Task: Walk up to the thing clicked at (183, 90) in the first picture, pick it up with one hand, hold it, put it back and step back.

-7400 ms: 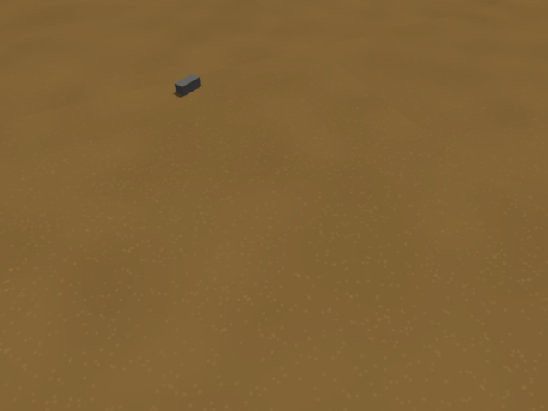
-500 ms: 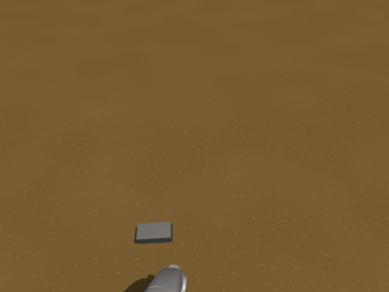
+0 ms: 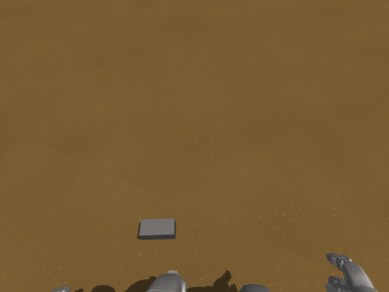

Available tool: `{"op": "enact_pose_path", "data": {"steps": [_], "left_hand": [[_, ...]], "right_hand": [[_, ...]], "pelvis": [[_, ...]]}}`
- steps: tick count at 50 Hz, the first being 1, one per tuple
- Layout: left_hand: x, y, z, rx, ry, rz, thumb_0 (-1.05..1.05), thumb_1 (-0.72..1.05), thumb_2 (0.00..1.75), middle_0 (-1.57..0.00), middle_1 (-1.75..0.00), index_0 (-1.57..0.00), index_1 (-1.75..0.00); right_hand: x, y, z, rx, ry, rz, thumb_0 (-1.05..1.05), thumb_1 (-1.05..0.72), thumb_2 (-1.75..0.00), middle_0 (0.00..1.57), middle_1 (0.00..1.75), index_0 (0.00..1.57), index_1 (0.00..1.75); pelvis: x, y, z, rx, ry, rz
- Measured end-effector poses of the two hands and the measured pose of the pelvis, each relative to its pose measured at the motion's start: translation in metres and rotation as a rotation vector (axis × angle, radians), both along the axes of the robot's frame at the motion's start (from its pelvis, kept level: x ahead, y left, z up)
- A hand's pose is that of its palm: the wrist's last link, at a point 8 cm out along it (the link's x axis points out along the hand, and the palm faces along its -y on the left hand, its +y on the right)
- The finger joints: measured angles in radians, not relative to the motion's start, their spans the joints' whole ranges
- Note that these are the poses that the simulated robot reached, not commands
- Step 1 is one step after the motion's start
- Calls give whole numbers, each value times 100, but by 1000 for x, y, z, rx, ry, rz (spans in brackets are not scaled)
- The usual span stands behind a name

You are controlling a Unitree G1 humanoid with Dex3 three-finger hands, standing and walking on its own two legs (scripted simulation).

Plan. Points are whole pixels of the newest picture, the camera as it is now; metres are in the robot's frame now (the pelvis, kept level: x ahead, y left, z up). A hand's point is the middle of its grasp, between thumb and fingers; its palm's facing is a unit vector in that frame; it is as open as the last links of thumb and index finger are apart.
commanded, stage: walk up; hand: left
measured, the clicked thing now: (158, 229) +0.48 +0.22 -0.71
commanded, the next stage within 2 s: stand in 1.72 s
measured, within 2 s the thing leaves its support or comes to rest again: neither
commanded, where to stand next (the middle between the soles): +0.11 +0.04 m, yaw -1 degrees
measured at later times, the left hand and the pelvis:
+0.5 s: hand out of the picture +0.06 +0.30 -0.14, palm faces -0.02 -0.93 -0.37, open 7.4 cm; pelvis -0.01 +0.03 +0.02, yaw +0 degrees
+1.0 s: hand out of the picture +0.10 +0.28 -0.12, palm faces -0.03 -0.94 -0.33, open 7.4 cm; pelvis +0.01 +0.03 +0.04, yaw -1 degrees
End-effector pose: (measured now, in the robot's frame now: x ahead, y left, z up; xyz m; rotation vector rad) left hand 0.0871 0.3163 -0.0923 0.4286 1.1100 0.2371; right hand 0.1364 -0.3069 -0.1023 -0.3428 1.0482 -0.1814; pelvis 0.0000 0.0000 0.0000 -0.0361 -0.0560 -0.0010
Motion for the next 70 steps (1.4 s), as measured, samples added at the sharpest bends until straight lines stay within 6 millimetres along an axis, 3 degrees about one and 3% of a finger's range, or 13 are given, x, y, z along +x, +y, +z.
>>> {"op": "enact_pose_path", "data": {"steps": [5, 9, 13, 18, 22, 31, 45, 54, 70], "left_hand": [[-33, 10, 10, 20, 63, 27, 1, 90, 89, -20, -30, -20, -30], [-48, 27, 9, 23, 95, 28, 1, 90, 89, -20, -30, -20, -30], [-52, 45, -3, 5, 115, 49, 1, 90, 89, -20, -30, -20, -30], [-46, 42, -7, -36, 113, 54, 1, 90, 89, -20, -30, -20, -30], [-40, 33, -8, -61, 90, 55, 1, 90, 89, -20, -30, -20, -30], [-19, 11, 0, -123, 68, 26, 1, 90, 89, -20, -30, -20, -30], [6, 8, 9, -122, 67, 30, 1, 90, 89, -20, -30, -20, -30], [10, 8, 12, -120, 75, 22, 1, 90, 89, -20, -30, -20, -30], [4, 6, 11, -125, 106, 20, 1, 90, 89, -20, -30, -20, -30]], "right_hand": [[-25, -5, 2, -5, 70, -17, 1, -90, -90, 20, 30, 20, 30], [-52, -2, -1, -23, 142, -30, 1, -90, -90, 20, 30, 20, 30], [-81, 14, -4, -43, 192, -43, 1, -91, -90, 20, 30, 20, 30], [-104, 30, 2, -17, 224, -65, 1, -90, -90, 20, 30, 20, 30], [-100, 33, 1, -6, 203, -70, 1, -90, -90, 20, 30, 21, 30], [-71, 34, 13, 4, 137, -50, 1, -90, -90, 20, 30, 21, 30], [-41, 26, 26, -14, 106, -58, 1, -90, -90, 20, 30, 20, 30], [-44, 31, 25, 5, 118, -65, 1, -90, -90, 20, 30, 20, 30], [-66, 35, 22, 17, 167, -96, 1, -90, -90, 20, 30, 20, 30]], "pelvis": [[-7, 6, 9, 42, 10, 3], [-12, 19, 9, 41, 26, 13], [-16, 31, 4, 81, 10, 4], [-12, 32, 11, 43, 12, 7], [-13, 30, 12, 19, -4, 6], [-7, 30, 24, 31, 13, -2], [5, 28, 34, 37, 19, -7], [6, 29, 37, 39, 17, -14], [8, 31, 39, 38, 13, -26]]}}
